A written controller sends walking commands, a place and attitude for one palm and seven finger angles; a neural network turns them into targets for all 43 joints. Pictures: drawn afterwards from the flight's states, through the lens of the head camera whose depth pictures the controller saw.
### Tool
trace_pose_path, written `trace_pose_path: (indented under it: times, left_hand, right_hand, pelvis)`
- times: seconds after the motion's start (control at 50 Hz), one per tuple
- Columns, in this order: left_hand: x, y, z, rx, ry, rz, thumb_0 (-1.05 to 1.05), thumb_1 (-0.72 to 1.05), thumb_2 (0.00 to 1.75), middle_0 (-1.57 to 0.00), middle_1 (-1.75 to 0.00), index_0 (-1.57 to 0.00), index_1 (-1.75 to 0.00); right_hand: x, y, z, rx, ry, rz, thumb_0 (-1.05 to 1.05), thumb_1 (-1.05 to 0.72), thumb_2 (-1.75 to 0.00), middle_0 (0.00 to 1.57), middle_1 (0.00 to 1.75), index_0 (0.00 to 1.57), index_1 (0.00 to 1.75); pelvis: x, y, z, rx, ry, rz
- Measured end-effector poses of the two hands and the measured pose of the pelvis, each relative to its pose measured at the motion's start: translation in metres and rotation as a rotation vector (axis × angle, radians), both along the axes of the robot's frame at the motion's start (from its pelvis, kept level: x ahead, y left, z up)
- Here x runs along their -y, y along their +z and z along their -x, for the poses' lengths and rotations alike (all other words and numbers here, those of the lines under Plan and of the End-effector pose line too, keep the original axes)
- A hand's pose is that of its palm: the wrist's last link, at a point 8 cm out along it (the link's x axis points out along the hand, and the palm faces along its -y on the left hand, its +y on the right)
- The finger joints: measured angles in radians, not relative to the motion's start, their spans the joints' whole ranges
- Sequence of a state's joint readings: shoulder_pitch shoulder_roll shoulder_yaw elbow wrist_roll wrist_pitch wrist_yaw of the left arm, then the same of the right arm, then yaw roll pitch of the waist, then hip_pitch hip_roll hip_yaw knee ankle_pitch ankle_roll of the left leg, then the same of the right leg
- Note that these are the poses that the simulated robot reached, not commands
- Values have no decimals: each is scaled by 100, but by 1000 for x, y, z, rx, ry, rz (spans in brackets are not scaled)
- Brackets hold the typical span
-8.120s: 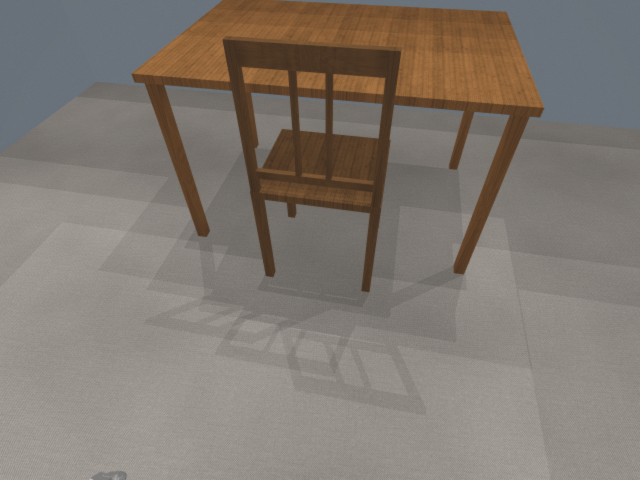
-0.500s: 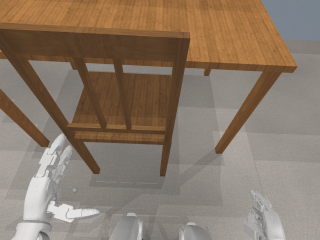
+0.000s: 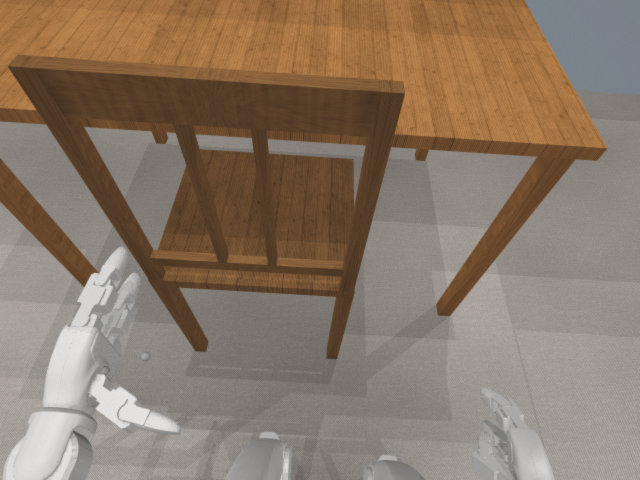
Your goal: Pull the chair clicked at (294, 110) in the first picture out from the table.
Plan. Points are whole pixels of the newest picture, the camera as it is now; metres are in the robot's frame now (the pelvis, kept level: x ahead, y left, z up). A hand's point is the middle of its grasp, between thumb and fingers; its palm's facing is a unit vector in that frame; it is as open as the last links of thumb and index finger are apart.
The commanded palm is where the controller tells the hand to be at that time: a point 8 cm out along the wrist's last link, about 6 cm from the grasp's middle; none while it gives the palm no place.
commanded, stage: raise the hand toward the chair's back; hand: left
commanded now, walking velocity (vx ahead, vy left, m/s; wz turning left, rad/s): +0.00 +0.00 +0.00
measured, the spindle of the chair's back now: (207, 203) +0.50 +0.20 +0.00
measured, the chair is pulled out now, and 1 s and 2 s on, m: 0.00 0.00 0.00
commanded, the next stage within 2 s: aim the fingers beside a spindle in 0.44 s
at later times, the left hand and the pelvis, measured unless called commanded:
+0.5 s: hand (162, 353) +0.25 +0.19 +0.04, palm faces +0.03 -1.00 -0.06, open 16.9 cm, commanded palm +0.22 +0.25 +0.05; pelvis +0.00 -0.01 +0.00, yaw +0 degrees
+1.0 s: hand (181, 328) +0.28 +0.18 +0.03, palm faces +0.01 -1.00 -0.06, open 16.9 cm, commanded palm +0.26 +0.24 +0.03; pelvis +0.00 -0.02 -0.01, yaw +0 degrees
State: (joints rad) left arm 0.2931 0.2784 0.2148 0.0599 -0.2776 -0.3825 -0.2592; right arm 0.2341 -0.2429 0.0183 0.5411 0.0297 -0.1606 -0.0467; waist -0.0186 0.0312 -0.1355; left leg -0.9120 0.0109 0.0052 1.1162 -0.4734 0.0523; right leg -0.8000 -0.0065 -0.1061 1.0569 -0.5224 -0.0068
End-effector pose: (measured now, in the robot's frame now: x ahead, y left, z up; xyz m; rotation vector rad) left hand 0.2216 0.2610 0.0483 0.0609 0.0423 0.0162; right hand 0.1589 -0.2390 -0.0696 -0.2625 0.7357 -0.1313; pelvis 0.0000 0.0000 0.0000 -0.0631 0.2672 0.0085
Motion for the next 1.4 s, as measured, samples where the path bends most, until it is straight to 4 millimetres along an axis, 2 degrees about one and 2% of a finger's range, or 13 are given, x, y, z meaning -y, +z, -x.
trace_pose_path:
  times: [0.2,0.66,1.04,1.2,1.4]
  left_hand:
    - [7,0,-6,-3,-1,1,-1,-50,30,-6,-8,-6,-8]
    - [22,-2,-5,12,11,0,-1,-50,30,-6,-8,-6,-8]
    - [25,-17,-43,17,0,4,-1,-50,30,-6,-8,-6,-8]
    - [23,-26,-57,18,-4,10,-1,-50,30,-6,-8,-6,-8]
    - [21,-38,-80,19,-9,24,-2,-50,30,-6,-8,-6,-8]
  right_hand:
    - [16,3,11,-18,-39,17,1,-90,-89,20,30,20,30]
    - [21,-4,-8,16,-5,-18,1,-90,-89,20,30,20,30]
    - [38,-21,20,-70,-46,2,1,-90,-89,20,30,20,30]
    - [39,-29,28,-109,-58,8,1,-90,-89,20,30,20,30]
    - [33,-37,28,-141,-52,18,1,-90,-89,20,30,20,30]
  pelvis:
    - [3,3,-3,-2,-8,-8]
    - [20,-1,-3,-5,-2,-18]
    - [24,-9,2,-33,-15,-24]
    - [21,-13,2,-50,-21,-23]
    - [15,-19,3,-76,-23,-18]
